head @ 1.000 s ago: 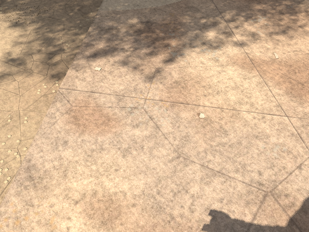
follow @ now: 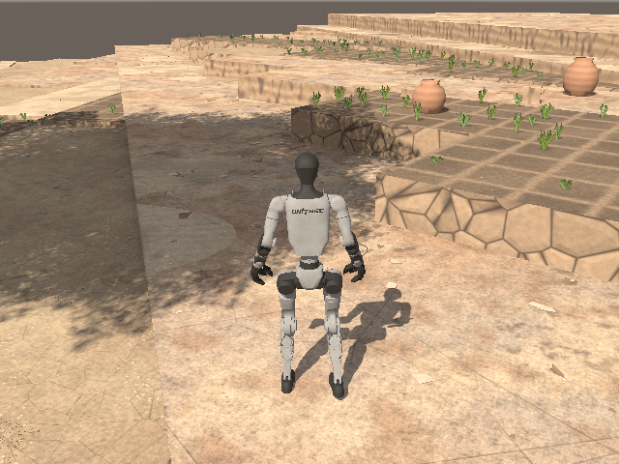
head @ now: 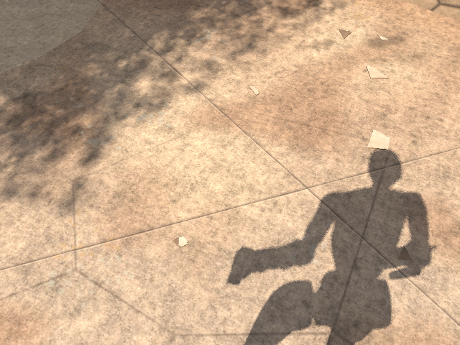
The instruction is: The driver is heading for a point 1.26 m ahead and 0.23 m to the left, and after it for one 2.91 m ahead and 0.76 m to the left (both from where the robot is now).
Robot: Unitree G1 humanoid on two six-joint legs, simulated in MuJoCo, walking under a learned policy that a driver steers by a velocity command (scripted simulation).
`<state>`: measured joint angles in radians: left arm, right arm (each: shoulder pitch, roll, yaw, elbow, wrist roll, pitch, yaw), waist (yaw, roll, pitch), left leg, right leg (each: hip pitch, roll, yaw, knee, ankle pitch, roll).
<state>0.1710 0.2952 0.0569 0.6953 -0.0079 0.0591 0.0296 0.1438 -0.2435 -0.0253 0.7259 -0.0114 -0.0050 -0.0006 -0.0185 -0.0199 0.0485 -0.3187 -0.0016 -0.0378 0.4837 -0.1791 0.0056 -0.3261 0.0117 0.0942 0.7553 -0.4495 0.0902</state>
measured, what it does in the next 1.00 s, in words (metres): walks ahead: right foot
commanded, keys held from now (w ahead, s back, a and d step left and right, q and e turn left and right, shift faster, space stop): no key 0.32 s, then w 0.68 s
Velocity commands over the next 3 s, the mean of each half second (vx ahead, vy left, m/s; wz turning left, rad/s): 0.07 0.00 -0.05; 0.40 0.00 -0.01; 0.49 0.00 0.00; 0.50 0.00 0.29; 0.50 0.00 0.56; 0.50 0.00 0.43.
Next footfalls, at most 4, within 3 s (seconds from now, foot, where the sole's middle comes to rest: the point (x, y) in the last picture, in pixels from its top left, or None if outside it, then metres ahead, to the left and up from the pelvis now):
0.06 right None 0.03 -0.15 -0.77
1.02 right None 0.45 -0.14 -0.77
1.58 left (201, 250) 0.76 0.09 -0.77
2.06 right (257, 179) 1.05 -0.11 -0.77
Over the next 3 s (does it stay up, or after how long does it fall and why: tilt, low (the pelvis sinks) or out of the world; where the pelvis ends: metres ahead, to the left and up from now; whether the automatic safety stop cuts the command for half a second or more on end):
stays up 1.29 0.20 0.00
